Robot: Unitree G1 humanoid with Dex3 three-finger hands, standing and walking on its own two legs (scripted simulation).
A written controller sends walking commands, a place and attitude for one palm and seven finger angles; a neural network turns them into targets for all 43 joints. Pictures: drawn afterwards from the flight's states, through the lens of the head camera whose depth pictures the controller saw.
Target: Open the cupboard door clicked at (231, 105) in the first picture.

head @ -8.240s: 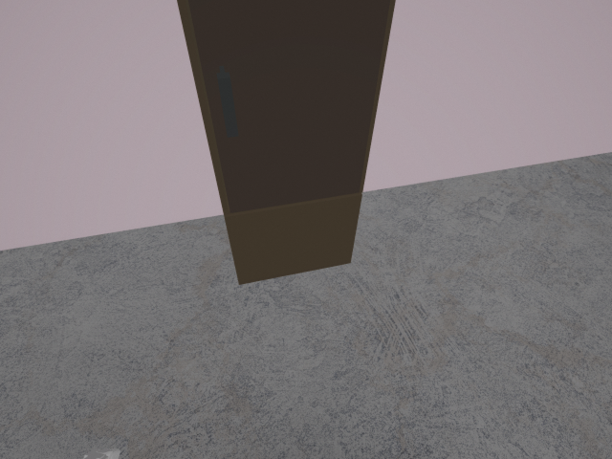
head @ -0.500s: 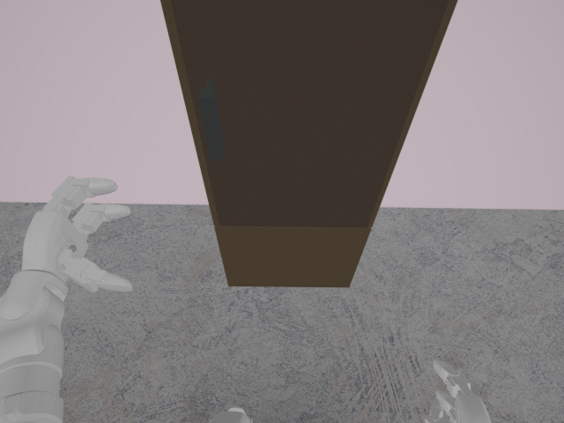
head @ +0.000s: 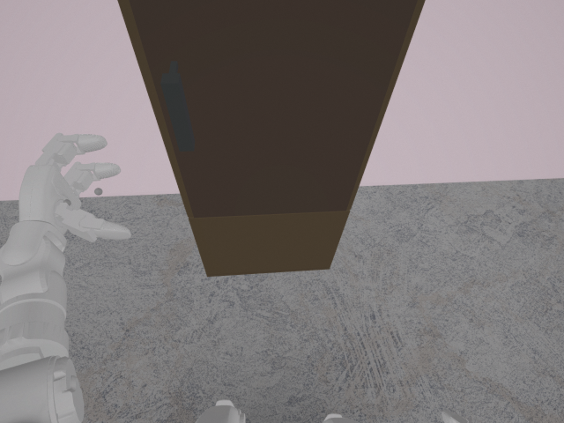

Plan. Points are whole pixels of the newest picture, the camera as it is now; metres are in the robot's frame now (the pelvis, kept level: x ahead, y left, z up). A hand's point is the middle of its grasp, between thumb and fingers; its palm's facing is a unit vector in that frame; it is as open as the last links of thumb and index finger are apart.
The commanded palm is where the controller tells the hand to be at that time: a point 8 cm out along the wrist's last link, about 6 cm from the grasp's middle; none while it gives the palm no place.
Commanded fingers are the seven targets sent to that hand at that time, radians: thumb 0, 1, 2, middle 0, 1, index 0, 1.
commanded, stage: move the hooked fingers beside the handle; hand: left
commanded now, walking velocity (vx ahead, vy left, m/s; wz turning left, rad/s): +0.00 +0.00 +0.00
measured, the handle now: (180, 107) +0.61 +0.19 +0.08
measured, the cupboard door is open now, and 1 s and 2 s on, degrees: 0 0 0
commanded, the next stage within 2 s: slide the fingers in behind the handle in 1.70 s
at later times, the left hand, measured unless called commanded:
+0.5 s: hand (119, 150) +0.48 +0.26 +0.09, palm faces +0.09 -1.00 +0.00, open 13.9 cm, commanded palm +0.46 +0.30 +0.08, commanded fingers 0.00 -0.50 0.30 -0.30 -1.20 -0.30 -1.20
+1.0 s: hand (131, 120) +0.55 +0.26 +0.09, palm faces +0.10 -0.99 +0.00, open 13.9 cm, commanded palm +0.53 +0.29 +0.08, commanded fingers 0.00 -0.50 0.30 -0.30 -1.20 -0.30 -1.20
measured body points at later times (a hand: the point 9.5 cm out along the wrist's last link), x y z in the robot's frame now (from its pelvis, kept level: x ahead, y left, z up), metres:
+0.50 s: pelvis +0.00 +0.01 -0.01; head +0.10 +0.03 +0.43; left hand +0.47 +0.31 +0.09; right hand +0.02 -0.27 -0.12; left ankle +0.04 +0.11 -0.70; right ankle +0.00 -0.12 -0.70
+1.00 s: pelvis +0.01 +0.01 -0.02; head +0.15 +0.04 +0.40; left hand +0.54 +0.31 +0.09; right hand -0.04 -0.26 -0.11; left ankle +0.04 +0.11 -0.70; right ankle +0.00 -0.12 -0.70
